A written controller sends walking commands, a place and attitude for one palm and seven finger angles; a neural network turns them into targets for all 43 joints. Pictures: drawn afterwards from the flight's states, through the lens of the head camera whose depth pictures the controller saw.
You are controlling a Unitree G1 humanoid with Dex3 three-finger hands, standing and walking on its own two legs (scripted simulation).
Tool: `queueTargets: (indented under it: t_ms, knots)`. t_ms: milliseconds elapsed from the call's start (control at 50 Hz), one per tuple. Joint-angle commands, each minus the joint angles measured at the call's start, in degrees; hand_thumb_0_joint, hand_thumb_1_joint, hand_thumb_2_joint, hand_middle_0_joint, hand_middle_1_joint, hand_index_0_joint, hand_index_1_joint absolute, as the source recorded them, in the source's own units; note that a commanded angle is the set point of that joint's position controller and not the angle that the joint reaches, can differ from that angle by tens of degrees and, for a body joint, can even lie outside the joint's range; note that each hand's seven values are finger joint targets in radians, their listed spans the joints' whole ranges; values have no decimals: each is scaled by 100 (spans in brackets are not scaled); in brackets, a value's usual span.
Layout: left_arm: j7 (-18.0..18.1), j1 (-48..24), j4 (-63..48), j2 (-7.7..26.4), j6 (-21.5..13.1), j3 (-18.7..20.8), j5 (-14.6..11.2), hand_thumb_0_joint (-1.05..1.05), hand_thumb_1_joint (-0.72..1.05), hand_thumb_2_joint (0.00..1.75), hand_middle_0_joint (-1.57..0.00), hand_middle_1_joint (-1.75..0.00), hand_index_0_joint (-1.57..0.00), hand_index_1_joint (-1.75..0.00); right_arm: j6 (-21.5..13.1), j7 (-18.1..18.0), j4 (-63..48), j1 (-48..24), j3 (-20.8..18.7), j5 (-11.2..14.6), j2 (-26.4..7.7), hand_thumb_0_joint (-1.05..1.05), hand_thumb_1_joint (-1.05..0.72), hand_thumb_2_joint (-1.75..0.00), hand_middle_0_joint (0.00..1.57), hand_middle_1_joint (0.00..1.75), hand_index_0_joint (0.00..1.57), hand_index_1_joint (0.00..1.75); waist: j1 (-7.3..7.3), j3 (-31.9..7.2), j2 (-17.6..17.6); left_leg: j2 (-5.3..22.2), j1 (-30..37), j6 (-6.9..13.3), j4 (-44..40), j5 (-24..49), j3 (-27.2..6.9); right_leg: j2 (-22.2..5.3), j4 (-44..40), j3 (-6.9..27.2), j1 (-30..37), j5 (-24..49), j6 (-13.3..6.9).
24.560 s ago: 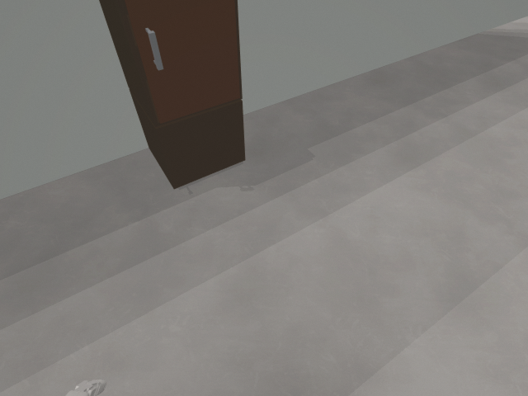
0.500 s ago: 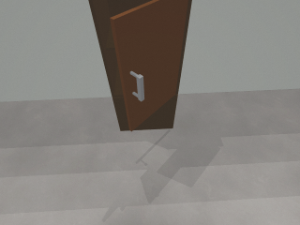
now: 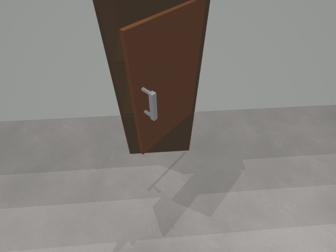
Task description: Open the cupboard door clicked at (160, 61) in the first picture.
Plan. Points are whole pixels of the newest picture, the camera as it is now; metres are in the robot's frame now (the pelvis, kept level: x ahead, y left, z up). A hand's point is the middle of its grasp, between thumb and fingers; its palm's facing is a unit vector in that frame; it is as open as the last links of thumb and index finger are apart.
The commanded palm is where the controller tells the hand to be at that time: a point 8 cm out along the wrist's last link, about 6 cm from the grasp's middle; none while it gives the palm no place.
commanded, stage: look to check the result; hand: left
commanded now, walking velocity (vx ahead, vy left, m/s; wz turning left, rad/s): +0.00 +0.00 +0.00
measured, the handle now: (149, 104) +0.61 +0.10 -0.04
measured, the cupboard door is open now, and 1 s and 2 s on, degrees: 44 44 44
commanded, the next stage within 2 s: walk to a spot facing it in 0.56 s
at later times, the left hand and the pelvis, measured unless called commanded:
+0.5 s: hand out of the picture +0.03 +0.20 -0.17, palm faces +0.01 -0.97 -0.25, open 7.4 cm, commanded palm none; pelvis +0.01 +0.00 +0.00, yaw +0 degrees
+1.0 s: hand out of the picture +0.07 +0.20 -0.18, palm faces -0.10 -0.96 -0.26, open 7.4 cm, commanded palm none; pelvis +0.01 +0.00 -0.01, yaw -8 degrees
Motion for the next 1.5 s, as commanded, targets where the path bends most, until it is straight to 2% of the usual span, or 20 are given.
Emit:
queueTargets:
  t_ms: [0,620,720,760,880,940,980,1020,1040,1060,1080,1100,1160,1220,1360,1400,1420,1440,1460,1480]
  knots:
    - [18,331,-127,816,-79,161,8,0,90,90,-20,-30,-20,-30,-78,-58,-183,175,-125,35,-666,0,-90,-90,20,30,20,30,44,80,-34,516,238,118,-343,467,-535,-606,-559,580,-285,437,-137]
    - [-2,6,-149,1249,-155,199,17,0,90,90,-20,-30,-20,-30,-122,-46,-282,-355,-166,49,-1194,0,-90,-90,20,30,20,30,56,-94,-82,574,569,145,-446,876,-573,-662,-729,597,-7,986,-135]
    - [17,92,-168,928,-32,185,9,0,90,90,-20,-30,-20,-30,-46,-77,-244,-130,-118,32,-804,0,-90,-90,20,30,20,30,28,-155,-106,637,676,66,-191,1000,-343,-652,-484,721,-177,1435,-99]
    - [0,76,-277,1042,50,271,28,0,90,90,-20,-30,-20,-30,10,-104,-306,-55,-196,24,-880,0,-90,-90,20,30,20,30,17,-55,-112,679,570,49,27,862,-181,-632,-228,826,-342,1611,-129]
    - [-114,21,-809,1039,244,448,86,0,90,90,-20,-30,-20,-30,76,-173,-782,-70,-438,2,-1184,0,-90,-90,20,30,20,30,18,-22,239,1181,428,307,64,269,-294,-231,795,893,-1125,1038,-120]
    - [-179,49,-1022,841,317,483,94,0,90,90,-20,-30,-20,-30,34,-168,-935,-59,-528,-25,-1358,0,-90,-90,20,30,20,30,60,-135,1022,1999,214,805,-436,143,-783,62,2290,496,-1403,-960,-23]
    - [-222,69,-1128,749,327,508,87,0,90,90,-20,-30,-20,-30,2,-163,-1051,-246,-526,-57,-1337,0,-90,-90,20,30,20,30,153,-149,1087,2170,69,922,-294,688,-633,-109,2496,540,-1298,-1521,-52]
    - [-235,630,-1014,757,278,557,98,0,90,90,-20,-30,-20,-30,25,-156,-1199,-572,-528,-29,-1307,0,-90,-90,20,30,20,30,490,-290,367,1767,-315,540,673,742,-7,-125,1317,471,-468,-474,-56]
    - [-200,840,-972,1126,230,629,150,0,90,90,-20,-30,-20,-30,76,-146,-1302,-693,-531,34,-1131,0,-90,-90,20,30,20,30,595,-187,-855,982,-930,107,1803,-424,469,-591,120,1440,-221,772,-230]
    - [-123,799,-1025,1675,195,727,184,0,90,90,-20,-30,-20,-30,102,-88,-1499,-727,-469,79,-724,0,-90,-90,20,30,20,30,568,19,-2177,47,-1956,-236,3277,-2519,657,-1848,-648,3240,-76,1705,-790]
    - [-74,873,-1051,1664,203,725,105,0,90,90,-20,-30,-20,-30,182,-93,-1467,-800,-491,61,-882,0,-90,-90,20,30,20,30,623,6,-1583,87,-2039,-181,4145,-2526,-214,-1825,-688,3407,-278,1387,-1050]
    - [-28,522,-1117,1472,202,716,111,0,90,90,-20,-30,-20,-30,180,-93,-1440,-861,-516,73,-839,0,-90,-90,20,30,20,30,395,128,-1376,159,-2303,-175,4531,-2103,-491,-1550,-508,3275,-247,1435,-1133]
    - [33,331,-1249,1194,114,658,84,0,90,90,-20,-30,-20,-30,125,-81,-1422,-722,-453,71,-698,0,-90,-90,20,30,20,30,225,-446,-637,234,-2175,-307,4366,-1530,-521,-1237,-28,2639,357,2558,-1112]
    - [36,548,-1195,1229,99,677,97,0,90,90,-20,-30,-20,-30,135,-93,-1504,-865,-432,95,-595,0,-90,-90,20,30,20,30,307,-466,-640,121,-1991,-354,3750,-1561,-447,-1100,54,2630,526,3066,-1067]
    - [-30,442,-1389,1379,178,752,134,0,90,90,-20,-30,-20,-30,78,-118,-1741,-951,-443,157,-596,0,-90,-90,20,30,20,30,315,-335,-870,-99,-1332,-267,2433,-1588,-452,-900,39,3066,48,2623,-1055]
    - [-39,221,-1468,1374,190,752,117,0,90,90,-20,-30,-20,-30,36,-140,-1698,-619,-434,175,-628,0,-90,-90,20,30,20,30,119,-453,-860,-137,-734,-230,1526,-1216,-486,-754,238,3102,-242,2578,-884]
    - [-33,98,-1488,1308,194,729,99,0,90,90,-20,-30,-20,-30,-6,-156,-1635,-358,-434,187,-675,0,-90,-90,20,30,20,30,-17,-565,-740,-93,-50,-224,752,-734,-528,-599,466,3044,-647,2324,-662]
    - [-46,20,-1577,1120,208,686,48,0,90,90,-20,-30,-20,-30,-72,-194,-1553,-40,-460,150,-923,0,-90,-90,20,30,20,30,-161,-668,-120,441,907,-62,-90,-393,-924,-170,869,2609,-1442,1401,-361]
    - [-129,139,-1708,793,209,610,-18,0,90,90,-20,-30,-20,-30,-122,-217,-1623,7,-556,41,-1510,0,-90,-90,20,30,20,30,-91,-665,1503,1985,1506,548,-593,176,-2532,625,1943,1610,-2575,-953,60]
    - [-188,-99,-1849,947,172,608,43,0,90,90,-20,-30,-20,-30,-75,-250,-1702,96,-573,-4,-1715,0,-90,-90,20,30,20,30,-157,-400,1386,2867,844,1208,-652,832,-3042,474,3321,929,-2714,-2273,277]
